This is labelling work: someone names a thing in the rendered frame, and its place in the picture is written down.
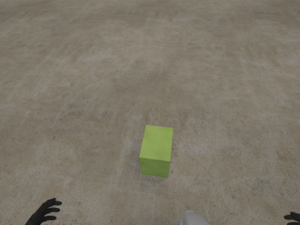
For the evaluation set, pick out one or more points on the left robot hand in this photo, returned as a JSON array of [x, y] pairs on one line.
[[39, 216]]

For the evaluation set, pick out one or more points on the robot right thigh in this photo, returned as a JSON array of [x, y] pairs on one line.
[[193, 219]]

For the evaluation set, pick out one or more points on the carton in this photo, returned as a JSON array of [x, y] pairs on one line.
[[155, 154]]

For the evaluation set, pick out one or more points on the right robot hand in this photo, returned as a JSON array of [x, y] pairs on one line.
[[293, 216]]

